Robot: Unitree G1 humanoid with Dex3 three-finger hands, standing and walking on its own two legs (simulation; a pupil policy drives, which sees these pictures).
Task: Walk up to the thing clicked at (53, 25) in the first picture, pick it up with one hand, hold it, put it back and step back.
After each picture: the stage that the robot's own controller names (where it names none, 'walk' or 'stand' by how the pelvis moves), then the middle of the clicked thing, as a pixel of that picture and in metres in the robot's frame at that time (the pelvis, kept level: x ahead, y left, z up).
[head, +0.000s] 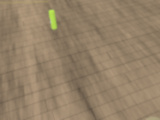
stand; (52, 19) +1.76 +0.37 -0.66
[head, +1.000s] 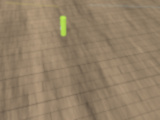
walk; (63, 26) +1.66 +0.18 -0.64
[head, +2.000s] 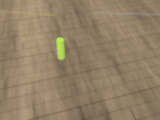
walk; (60, 49) +1.11 +0.19 -0.64
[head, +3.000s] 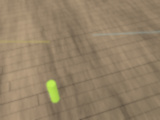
walk; (53, 91) +0.68 +0.24 -0.64
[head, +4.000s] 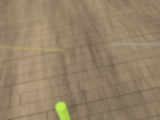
walk; (63, 113) +0.47 +0.22 -0.64
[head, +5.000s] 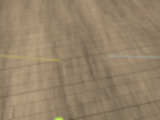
stand; out of the picture +0.40 +0.18 -0.65
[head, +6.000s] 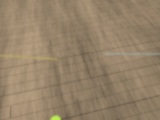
stand; out of the picture +0.41 +0.19 -0.66
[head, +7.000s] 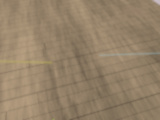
stand; out of the picture +0.39 +0.21 -0.66
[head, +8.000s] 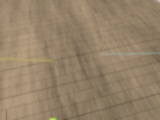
stand; out of the picture +0.40 +0.21 -0.66
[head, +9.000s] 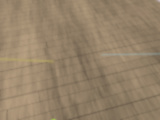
stand; out of the picture +0.39 +0.21 -0.66
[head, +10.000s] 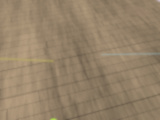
go down; out of the picture +0.39 +0.21 -0.66
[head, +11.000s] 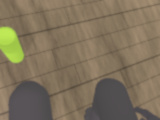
go down; (11, 48) +0.47 +0.26 -0.27
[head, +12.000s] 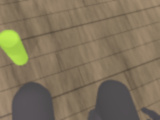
approach; (15, 50) +0.46 +0.27 -0.27
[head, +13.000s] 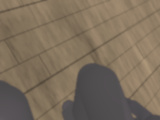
close in; out of the picture +0.44 +0.32 -0.16
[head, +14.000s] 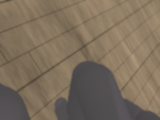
lift; out of the picture +0.42 +0.32 -0.16
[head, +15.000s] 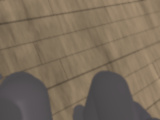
lift; out of the picture +0.33 +0.28 -0.10
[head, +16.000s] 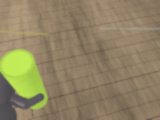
lift; (29, 85) +0.31 +0.17 +0.06
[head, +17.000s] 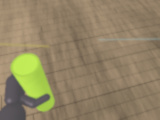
hold; (37, 87) +0.32 +0.16 +0.03
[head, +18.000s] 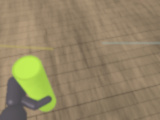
crouch; (39, 88) +0.31 +0.16 +0.04
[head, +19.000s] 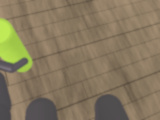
crouch; (13, 51) +0.43 +0.21 -0.03
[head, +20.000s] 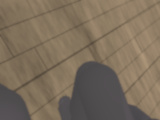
lower; out of the picture +0.41 +0.32 -0.17
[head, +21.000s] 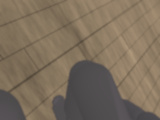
lower; out of the picture +0.42 +0.33 -0.16
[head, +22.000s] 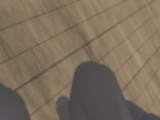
lower; out of the picture +0.41 +0.33 -0.16
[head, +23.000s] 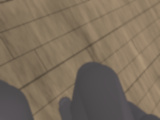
lower; out of the picture +0.40 +0.32 -0.16
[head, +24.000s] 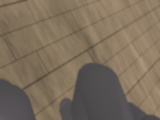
loosen; out of the picture +0.41 +0.30 -0.15
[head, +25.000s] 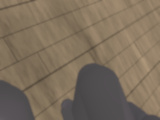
withdraw; out of the picture +0.41 +0.30 -0.17
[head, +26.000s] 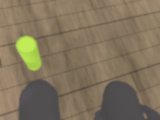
walk; (31, 56) +0.45 +0.24 -0.26
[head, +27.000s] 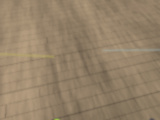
stand; out of the picture +0.38 +0.17 -0.59
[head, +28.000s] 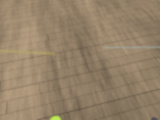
stand; out of the picture +0.39 +0.18 -0.60
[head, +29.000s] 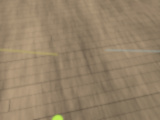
stand; out of the picture +0.39 +0.17 -0.62
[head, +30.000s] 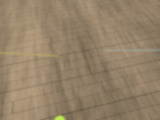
walk; out of the picture +0.40 +0.17 -0.65
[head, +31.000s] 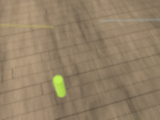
walk; (59, 87) +0.59 +0.19 -0.63
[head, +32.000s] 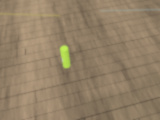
walk; (65, 57) +0.94 +0.19 -0.63
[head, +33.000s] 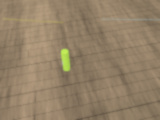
stand; (65, 60) +1.01 +0.18 -0.64
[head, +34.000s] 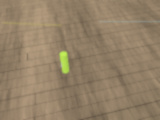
stand; (64, 62) +1.02 +0.19 -0.66
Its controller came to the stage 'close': yes
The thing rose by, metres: 0.68
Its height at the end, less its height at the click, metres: +0.00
